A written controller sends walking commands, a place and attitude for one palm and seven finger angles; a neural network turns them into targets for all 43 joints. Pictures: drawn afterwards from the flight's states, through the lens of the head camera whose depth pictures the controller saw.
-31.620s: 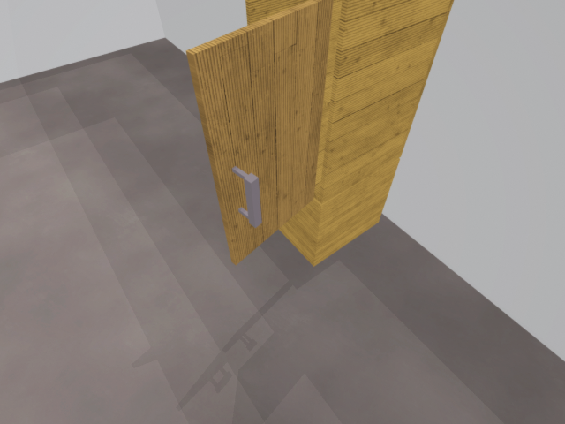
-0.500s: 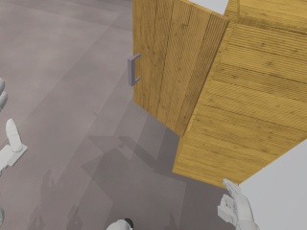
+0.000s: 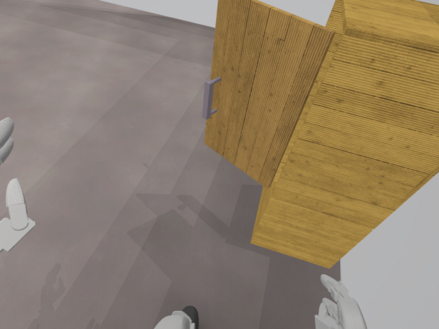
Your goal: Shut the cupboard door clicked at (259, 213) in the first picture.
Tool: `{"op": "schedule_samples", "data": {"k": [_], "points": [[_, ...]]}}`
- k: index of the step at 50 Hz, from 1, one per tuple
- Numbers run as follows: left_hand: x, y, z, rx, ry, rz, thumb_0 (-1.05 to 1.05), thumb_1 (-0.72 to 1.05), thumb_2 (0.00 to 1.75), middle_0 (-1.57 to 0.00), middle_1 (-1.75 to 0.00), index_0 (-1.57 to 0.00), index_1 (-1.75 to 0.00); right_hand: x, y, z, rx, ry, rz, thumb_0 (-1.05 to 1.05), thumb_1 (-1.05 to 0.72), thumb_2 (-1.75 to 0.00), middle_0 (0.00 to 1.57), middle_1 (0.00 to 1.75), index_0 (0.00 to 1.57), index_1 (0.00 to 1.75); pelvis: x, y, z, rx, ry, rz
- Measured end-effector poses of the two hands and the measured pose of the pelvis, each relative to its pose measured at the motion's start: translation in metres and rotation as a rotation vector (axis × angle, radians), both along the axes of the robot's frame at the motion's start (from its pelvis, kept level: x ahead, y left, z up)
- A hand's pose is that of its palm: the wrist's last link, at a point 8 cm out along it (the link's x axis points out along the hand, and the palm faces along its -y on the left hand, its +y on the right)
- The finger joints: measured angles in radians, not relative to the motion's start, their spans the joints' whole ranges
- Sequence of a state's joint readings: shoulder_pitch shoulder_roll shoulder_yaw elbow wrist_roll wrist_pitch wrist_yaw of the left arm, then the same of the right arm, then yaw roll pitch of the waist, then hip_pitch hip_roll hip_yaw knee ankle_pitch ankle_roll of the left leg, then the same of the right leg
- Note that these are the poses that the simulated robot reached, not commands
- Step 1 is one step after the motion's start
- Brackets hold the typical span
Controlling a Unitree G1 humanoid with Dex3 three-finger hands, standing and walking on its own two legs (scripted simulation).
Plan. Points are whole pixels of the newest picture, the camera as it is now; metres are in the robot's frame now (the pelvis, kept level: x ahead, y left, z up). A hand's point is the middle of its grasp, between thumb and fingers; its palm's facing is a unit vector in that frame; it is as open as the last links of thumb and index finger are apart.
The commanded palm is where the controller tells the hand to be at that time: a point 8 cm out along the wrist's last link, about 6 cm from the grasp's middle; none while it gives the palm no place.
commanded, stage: stop stepping back and stand still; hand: left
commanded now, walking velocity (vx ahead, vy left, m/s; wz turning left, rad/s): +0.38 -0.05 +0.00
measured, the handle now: (212, 98) +0.85 +0.08 -0.07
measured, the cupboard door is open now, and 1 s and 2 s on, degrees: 65 65 65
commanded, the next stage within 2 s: let the arm hang, fingers relaxed in 0.70 s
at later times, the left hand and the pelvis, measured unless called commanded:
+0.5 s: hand out of the picture +0.14 +0.34 +0.19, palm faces +0.49 -0.80 -0.34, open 7.4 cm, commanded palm +0.08 +0.37 +0.19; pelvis -0.07 +0.08 +0.01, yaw -3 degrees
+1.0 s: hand out of the picture +0.11 +0.27 -0.10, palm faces -0.01 -0.96 -0.30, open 7.4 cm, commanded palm none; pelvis -0.06 +0.08 -0.01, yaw -1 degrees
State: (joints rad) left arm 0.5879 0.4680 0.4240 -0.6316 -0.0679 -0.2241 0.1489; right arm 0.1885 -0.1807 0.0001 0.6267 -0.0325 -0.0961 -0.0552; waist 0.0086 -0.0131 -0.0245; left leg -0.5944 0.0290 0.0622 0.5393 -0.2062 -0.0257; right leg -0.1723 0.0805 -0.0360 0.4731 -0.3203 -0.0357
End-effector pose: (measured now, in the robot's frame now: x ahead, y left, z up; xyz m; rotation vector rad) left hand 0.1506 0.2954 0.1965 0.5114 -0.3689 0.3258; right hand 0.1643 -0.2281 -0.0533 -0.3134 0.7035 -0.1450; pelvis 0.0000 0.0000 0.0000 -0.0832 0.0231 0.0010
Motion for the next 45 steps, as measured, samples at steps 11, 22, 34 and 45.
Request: {"op": "schedule_samples", "data": {"k": [11, 22, 34, 45], "points": [[-0.004, 0.049, -0.004, -0.158, -0.014, 0.105, 0.01, 0.89, 0.90, -0.21, -0.30, -0.20, -0.30, -0.075, 0.045, -0.003, 0.084, -0.003, -0.079, 0.01, -0.90, -0.89, 0.21, 0.30, 0.20, 0.30, -0.040, 0.033, 0.010, 0.025, -0.059, -0.029], [-0.060, 0.063, 0.011, -0.013, -0.012, 0.042, 0.01, 0.88, 0.90, -0.22, -0.30, -0.21, -0.30, -0.141, 0.036, -0.007, 0.006, 0.118, -0.142, 0.01, -0.90, -0.89, 0.21, 0.30, 0.20, 0.30, -0.072, 0.060, 0.013, 0.087, -0.014, -0.068], [-0.047, 0.084, -0.002, -0.020, 0.053, 0.028, 0.02, 0.89, 0.90, -0.21, -0.30, -0.20, -0.30, -0.141, 0.079, -0.012, 0.075, 0.057, -0.165, 0.01, -0.91, -0.89, 0.20, 0.30, 0.20, 0.30, -0.077, 0.087, 0.010, 0.067, -0.041, -0.063], [-0.009, 0.061, -0.108, -0.116, 0.521, 0.061, 0.00, 0.89, 0.90, -0.20, -0.30, -0.20, -0.30, -0.107, 0.076, -0.064, 0.183, 0.177, -0.045, 0.01, -0.90, -0.89, 0.21, 0.30, 0.20, 0.30, -0.062, 0.077, -0.004, 0.079, 0.005, -0.028]]}}
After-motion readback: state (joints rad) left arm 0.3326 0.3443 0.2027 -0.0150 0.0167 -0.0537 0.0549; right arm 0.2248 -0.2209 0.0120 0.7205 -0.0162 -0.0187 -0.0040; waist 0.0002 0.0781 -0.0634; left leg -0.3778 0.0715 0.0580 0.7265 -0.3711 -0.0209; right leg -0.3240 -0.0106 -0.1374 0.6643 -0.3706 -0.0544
